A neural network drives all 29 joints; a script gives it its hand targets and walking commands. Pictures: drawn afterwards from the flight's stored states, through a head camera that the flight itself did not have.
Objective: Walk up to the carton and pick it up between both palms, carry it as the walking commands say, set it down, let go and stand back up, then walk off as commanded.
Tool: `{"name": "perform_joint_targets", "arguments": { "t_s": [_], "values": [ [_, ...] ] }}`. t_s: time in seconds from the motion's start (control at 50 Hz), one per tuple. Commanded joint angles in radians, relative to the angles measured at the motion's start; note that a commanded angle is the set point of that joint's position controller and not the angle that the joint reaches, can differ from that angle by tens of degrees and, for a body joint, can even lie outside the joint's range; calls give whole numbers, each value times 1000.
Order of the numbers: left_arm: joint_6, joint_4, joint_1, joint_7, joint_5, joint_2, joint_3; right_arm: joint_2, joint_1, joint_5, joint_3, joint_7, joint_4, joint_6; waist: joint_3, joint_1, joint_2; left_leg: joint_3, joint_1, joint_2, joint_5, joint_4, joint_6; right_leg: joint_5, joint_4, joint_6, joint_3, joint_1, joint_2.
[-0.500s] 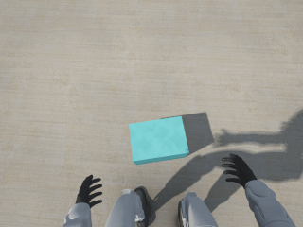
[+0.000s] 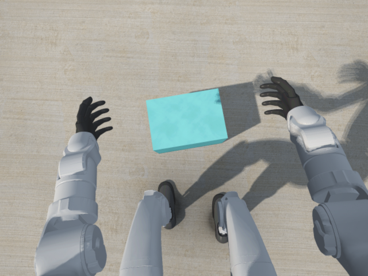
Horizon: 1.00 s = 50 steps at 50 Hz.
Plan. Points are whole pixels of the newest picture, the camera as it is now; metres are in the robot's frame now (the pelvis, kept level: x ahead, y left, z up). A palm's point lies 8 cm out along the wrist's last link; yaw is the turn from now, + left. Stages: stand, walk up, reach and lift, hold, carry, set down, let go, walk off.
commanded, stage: reach and lift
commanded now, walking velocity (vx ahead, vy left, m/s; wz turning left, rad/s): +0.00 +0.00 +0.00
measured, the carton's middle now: (186, 123) +0.51 +0.02 -0.59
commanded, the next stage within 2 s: none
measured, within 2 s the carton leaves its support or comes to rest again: neither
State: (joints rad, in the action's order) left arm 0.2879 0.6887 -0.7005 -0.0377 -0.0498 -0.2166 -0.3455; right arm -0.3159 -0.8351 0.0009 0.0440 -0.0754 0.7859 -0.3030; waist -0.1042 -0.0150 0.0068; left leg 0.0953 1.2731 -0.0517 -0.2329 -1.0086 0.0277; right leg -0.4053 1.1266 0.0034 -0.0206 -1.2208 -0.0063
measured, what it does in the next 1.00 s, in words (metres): lowers itself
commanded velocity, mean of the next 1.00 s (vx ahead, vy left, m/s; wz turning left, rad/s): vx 0.00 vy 0.00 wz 0.00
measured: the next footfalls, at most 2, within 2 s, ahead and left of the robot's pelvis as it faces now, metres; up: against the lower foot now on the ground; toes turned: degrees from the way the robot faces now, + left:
none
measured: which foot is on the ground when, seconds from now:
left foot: down 0.00-1.00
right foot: down 0.00-1.00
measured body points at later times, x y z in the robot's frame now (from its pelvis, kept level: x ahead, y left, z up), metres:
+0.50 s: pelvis +0.01 -0.01 -0.02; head +0.35 -0.03 +0.28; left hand +0.51 +0.22 -0.16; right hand +0.54 -0.24 -0.14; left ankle +0.12 +0.12 -0.64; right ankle +0.05 -0.12 -0.64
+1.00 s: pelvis -0.05 +0.01 -0.15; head +0.34 +0.01 +0.06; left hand +0.49 +0.23 -0.34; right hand +0.53 -0.21 -0.31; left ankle +0.12 +0.12 -0.64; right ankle +0.05 -0.12 -0.64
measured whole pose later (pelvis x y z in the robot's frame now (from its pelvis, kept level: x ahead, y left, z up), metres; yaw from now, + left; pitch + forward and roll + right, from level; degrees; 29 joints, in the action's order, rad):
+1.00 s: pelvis -0.05 +0.01 -0.15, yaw +0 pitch +38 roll +1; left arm 0.25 0.68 -1.32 -0.09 -0.12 -0.36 -0.40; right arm -0.54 -1.40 0.11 0.10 -0.06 0.69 -0.22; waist -0.46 0.00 0.01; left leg 0.08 1.91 -0.07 -0.30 -1.55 0.05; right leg -0.49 1.68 0.01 -0.04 -1.86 0.01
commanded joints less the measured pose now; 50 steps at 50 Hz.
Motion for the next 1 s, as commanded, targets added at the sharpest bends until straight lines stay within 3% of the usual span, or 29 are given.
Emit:
{"name": "perform_joint_targets", "arguments": {
  "t_s": [0.0,0.1,0.16,0.18,0.24,0.28,0.3,0.34,0.38,0.4,0.42,0.46,0.48,0.5,0.56,0.58,0.6,0.62,0.64,0.68,0.72,0.74,0.78,0.8,0.82,0.88,0.9,0.92,0.98],
  "values": [
    [-118,-194,-221,-60,-10,-201,-22,-351,-370,104,200,5,-188,144,1261,115,-64,-82,-842,89,456,-82,-49,257,-111,-3,68,86,86],
    [-158,-210,-291,-76,-16,-146,-21,-325,-355,135,233,-15,-37,188,1194,101,-102,-139,-925,68,626,-106,-56,259,-98,4,75,-203,95],
    [-179,-225,-340,-65,-12,-139,-53,-329,-451,171,204,-27,-102,212,1303,156,-97,-134,-954,71,818,-164,-40,366,-85,-2,50,-230,99],
    [-184,-221,-352,-68,-23,-153,-74,-356,-458,171,202,-26,-95,226,1308,136,-54,-151,-932,59,839,-166,-41,384,-70,1,54,-216,96],
    [-198,-255,-442,-55,-1,-223,-106,-384,-569,187,205,-18,-188,225,1339,177,-96,-124,-914,63,865,-168,-31,418,-81,-5,25,-187,93],
    [-191,-295,-494,-53,-19,-252,-124,-429,-645,174,198,-11,-280,215,1484,170,-7,-127,-896,63,873,-180,-20,453,-72,10,31,-109,93],
    [-188,-226,-482,-41,-9,-257,-128,-392,-639,190,172,-11,-245,209,1407,197,-14,-109,-796,64,812,-167,-15,474,-52,14,29,-68,85],
    [-188,-147,-450,-27,-17,-257,-128,-372,-620,176,167,-8,-184,203,1420,156,51,-78,-643,76,707,-140,-8,531,-42,24,24,61,82],
    [-178,-102,-432,-7,10,-257,-164,-324,-583,169,139,-11,-106,176,1368,199,37,-53,-566,81,666,-128,-7,526,-57,19,-6,127,67],
    [-179,-104,-420,-1,13,-281,-190,-300,-572,155,135,-11,-142,166,1450,210,122,-37,-478,94,640,-128,-1,599,-33,36,2,244,69],
    [-188,-167,-439,7,16,-300,-186,-318,-585,152,150,-1,-216,168,1558,202,103,-26,-496,102,638,-121,-3,649,-25,30,1,340,69],
    [-192,-77,-425,22,18,-307,-208,-279,-582,143,136,7,-156,166,1412,226,126,-16,-332,100,577,-143,10,619,0,37,-23,292,59],
    [-191,-81,-456,27,23,-289,-193,-311,-656,138,171,10,-192,162,1406,219,71,-4,-316,102,556,-138,-3,601,-3,30,-24,264,60],
    [-190,3,-439,36,24,-260,-181,-243,-600,140,146,5,-75,161,1263,213,118,-18,-209,100,519,-148,0,554,1,47,-25,150,50],
    [-203,74,-446,44,40,-241,-201,-266,-630,108,178,11,-67,180,1177,184,133,-10,-100,94,429,-216,-2,470,62,40,-16,41,52],
    [-212,14,-518,37,37,-254,-195,-267,-671,112,178,5,-105,186,1167,174,144,-27,-103,87,420,-240,1,433,89,39,-2,-64,59],
    [-212,37,-521,46,44,-223,-186,-221,-629,138,159,2,-45,180,1171,192,66,-26,-123,76,461,-252,-8,438,84,31,-21,-113,59],
    [-213,10,-556,42,23,-247,-192,-261,-679,132,158,4,-111,187,1229,186,122,-38,-106,76,428,-292,4,402,128,34,-3,-158,61],
    [-214,-58,-594,30,32,-289,-200,-299,-729,131,169,12,-171,184,1326,196,92,-22,-138,86,424,-311,-4,418,159,32,1,-103,69],
    [-197,112,-556,35,34,-253,-188,-251,-633,141,163,2,28,173,1147,178,81,-30,5,69,305,-358,-11,281,196,41,4,-281,61],
    [-176,-107,-675,10,31,-302,-168,-402,-759,135,217,11,-209,169,1503,168,-26,-24,-225,83,363,-414,-33,298,254,28,31,-216,76],
    [-163,-7,-664,6,11,-298,-145,-400,-767,124,199,3,-98,161,1336,170,44,-36,-148,83,311,-434,-26,224,293,38,65,-362,78],
    [-141,-117,-747,-14,-5,-325,-128,-443,-829,152,192,11,-191,141,1548,162,-29,-21,-252,84,281,-482,-42,186,324,29,69,-314,79],
    [-138,-85,-734,-18,-23,-338,-121,-435,-817,145,177,11,-146,139,1468,137,15,-11,-193,83,238,-499,-33,135,340,31,78,-388,75],
    [-125,-60,-748,-28,-12,-315,-108,-463,-806,142,189,8,-88,133,1445,137,-47,-24,-238,77,202,-508,-47,68,358,18,84,-438,73],
    [-88,-313,-875,-69,-89,-354,-49,-545,-947,217,140,19,-356,111,1834,132,-20,-32,-508,88,264,-576,-45,87,409,10,121,-321,77],
    [-72,-224,-879,-91,-94,-366,-27,-542,-944,222,133,26,-265,98,1772,127,-42,-28,-469,84,219,-607,-46,46,450,6,123,-352,77],
    [-69,-430,-943,-111,-129,-378,0,-566,-975,241,131,37,-410,93,1984,103,-48,-53,-631,89,284,-616,-48,105,480,9,140,-290,81],
    [2,-540,-1052,-179,-196,-432,64,-618,-1027,331,105,59,-399,24,2234,126,-94,-113,-868,70,246,-653,-56,76,556,5,146,-247,68]
  ]
}}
